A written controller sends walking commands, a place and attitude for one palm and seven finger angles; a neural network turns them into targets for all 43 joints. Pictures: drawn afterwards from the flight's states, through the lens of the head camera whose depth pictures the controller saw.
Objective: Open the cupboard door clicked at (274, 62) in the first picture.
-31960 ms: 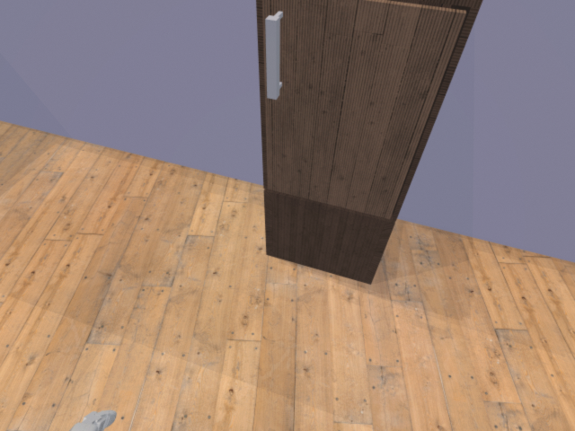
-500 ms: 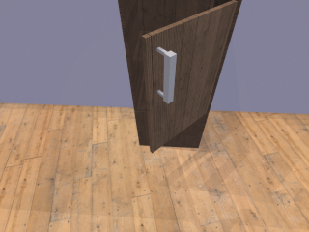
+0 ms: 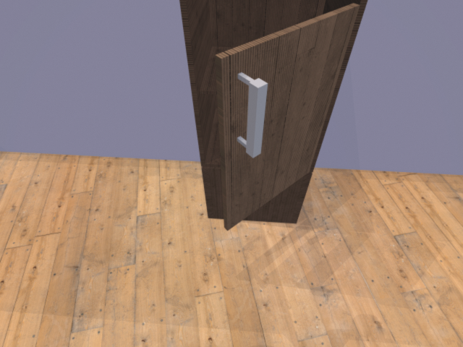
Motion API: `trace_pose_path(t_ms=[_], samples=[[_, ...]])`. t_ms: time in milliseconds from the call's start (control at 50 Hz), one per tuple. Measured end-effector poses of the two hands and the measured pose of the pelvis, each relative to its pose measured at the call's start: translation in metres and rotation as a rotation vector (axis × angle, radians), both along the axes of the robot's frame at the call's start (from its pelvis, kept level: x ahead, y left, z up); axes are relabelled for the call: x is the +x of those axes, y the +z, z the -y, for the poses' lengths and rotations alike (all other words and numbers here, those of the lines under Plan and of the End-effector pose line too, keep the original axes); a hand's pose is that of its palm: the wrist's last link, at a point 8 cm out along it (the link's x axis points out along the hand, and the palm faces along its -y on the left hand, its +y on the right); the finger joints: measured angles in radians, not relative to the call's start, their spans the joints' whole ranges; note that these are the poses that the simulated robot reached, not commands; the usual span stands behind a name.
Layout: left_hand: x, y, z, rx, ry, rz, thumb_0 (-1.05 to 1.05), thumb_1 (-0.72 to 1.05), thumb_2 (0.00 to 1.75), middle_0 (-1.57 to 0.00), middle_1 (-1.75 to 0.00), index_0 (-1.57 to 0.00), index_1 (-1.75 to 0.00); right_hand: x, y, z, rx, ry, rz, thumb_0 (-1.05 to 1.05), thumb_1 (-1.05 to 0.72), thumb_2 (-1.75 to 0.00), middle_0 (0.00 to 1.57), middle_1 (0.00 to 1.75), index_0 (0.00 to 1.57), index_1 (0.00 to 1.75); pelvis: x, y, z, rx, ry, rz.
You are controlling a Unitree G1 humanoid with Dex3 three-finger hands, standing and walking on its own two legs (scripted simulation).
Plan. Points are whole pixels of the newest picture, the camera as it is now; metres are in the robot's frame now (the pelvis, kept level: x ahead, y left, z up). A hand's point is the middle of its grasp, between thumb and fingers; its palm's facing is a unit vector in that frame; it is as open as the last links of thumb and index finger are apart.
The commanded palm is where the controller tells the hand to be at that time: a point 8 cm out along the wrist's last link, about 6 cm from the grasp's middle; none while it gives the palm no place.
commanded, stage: walk to a spot facing it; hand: left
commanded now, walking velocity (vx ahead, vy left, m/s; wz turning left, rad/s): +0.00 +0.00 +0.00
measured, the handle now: (248, 117) +0.53 +0.00 +0.11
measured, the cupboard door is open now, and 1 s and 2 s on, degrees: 44 44 44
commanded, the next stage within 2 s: none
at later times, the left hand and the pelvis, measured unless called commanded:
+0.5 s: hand out of the picture +0.05 +0.21 -0.18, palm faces -0.10 -0.96 -0.25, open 7.4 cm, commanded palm none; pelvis -0.01 +0.01 -0.01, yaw -10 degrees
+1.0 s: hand out of the picture +0.11 +0.15 -0.16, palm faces -0.38 -0.89 -0.27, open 7.4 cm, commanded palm none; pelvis -0.01 -0.02 +0.00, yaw -27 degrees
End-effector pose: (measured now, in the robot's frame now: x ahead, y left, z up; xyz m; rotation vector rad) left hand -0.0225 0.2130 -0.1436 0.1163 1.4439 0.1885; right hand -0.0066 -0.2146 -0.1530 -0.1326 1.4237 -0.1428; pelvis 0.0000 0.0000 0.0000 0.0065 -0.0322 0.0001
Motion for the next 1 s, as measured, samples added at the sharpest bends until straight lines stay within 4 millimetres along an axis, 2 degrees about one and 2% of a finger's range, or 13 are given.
trace_pose_path(t_ms=[200, 320, 420, 520, 600, 660, 720, 840, 920, 1000], samples=[[0.005, 0.001, -0.005, 0.01, -0.01, -0.009, 0.0, 0.91, 0.9, -0.2, -0.3, -0.2, -0.3, 0.001, -0.001, 0.002, -0.008, -0.018, -0.004, 0.01, -0.92, -0.9, 0.2, 0.3, 0.2, 0.3, 0.001, -0.001, -0.001, -0.004, -0.024, -0.005], [0.014, -0.004, -0.017, 0.016, -0.049, -0.033, 0.01, 0.9, 0.9, -0.2, -0.3, -0.2, -0.3, -0.001, -0.002, 0.006, -0.037, -0.086, 0.02, 0.01, -0.92, -0.9, 0.2, 0.3, 0.2, 0.3, 0.0, -0.006, -0.005, -0.012, -0.079, -0.01], [0.039, -0.008, -0.033, 0.025, -0.102, -0.009, 0.01, 0.9, 0.9, -0.2, -0.3, -0.2, -0.3, -0.003, 0.0, 0.008, -0.069, -0.133, 0.054, 0.01, -0.91, -0.9, 0.2, 0.3, 0.2, 0.3, -0.003, -0.009, -0.011, -0.001, -0.13, -0.019], [0.079, 0.001, -0.04, 0.061, -0.186, 0.055, 0.01, 0.91, 0.9, -0.2, -0.3, -0.2, -0.3, -0.016, -0.003, 0.014, -0.07, -0.161, 0.082, 0.01, -0.91, -0.9, 0.2, 0.3, 0.2, 0.3, -0.013, -0.009, -0.009, 0.015, -0.189, -0.027], [0.113, 0.015, -0.031, 0.094, -0.254, 0.145, 0.01, 0.91, 0.9, -0.19, -0.3, -0.19, -0.3, -0.031, -0.011, 0.027, -0.048, -0.186, 0.079, 0.01, -0.91, -0.9, 0.2, 0.3, 0.21, 0.3, -0.02, -0.01, 0.001, 0.018, -0.225, -0.03], [0.129, 0.016, -0.021, 0.127, -0.303, 0.21, 0.01, 0.91, 0.9, -0.19, -0.3, -0.19, -0.3, -0.037, -0.022, 0.043, -0.036, -0.225, 0.08, 0.01, -0.91, -0.9, 0.2, 0.3, 0.21, 0.3, -0.023, -0.019, 0.014, 0.033, -0.256, -0.033], [0.132, 0.022, -0.011, 0.137, -0.333, 0.205, 0.0, 0.91, 0.9, -0.19, -0.3, -0.19, -0.3, -0.034, -0.016, 0.058, -0.042, -0.258, 0.095, 0.01, -0.91, -0.9, 0.2, 0.3, 0.21, 0.3, -0.026, -0.013, 0.02, 0.033, -0.284, -0.032], [0.131, 0.025, 0.009, 0.114, -0.414, 0.136, 0.0, 0.9, 0.9, -0.2, -0.3, -0.2, -0.3, -0.012, 0.011, 0.081, -0.088, -0.328, 0.216, 0.01, -0.91, -0.9, 0.2, 0.3, 0.2, 0.3, -0.024, 0.001, 0.025, 0.063, -0.381, -0.046], [0.135, 0.021, 0.016, 0.085, -0.453, 0.115, 0.01, 0.9, 0.9, -0.2, -0.3, -0.2, -0.3, 0.001, 0.022, 0.086, -0.117, -0.361, 0.274, 0.01, -0.91, -0.9, 0.2, 0.3, 0.2, 0.3, -0.02, 0.003, 0.023, 0.06, -0.433, -0.052], [0.145, 0.013, 0.016, 0.058, -0.484, 0.106, 0.01, 0.9, 0.9, -0.2, -0.3, -0.2, -0.3, 0.009, 0.03, 0.082, -0.144, -0.385, 0.305, 0.01, -0.91, -0.9, 0.2, 0.3, 0.2, 0.3, -0.015, 0.001, 0.016, 0.048, -0.478, -0.06]])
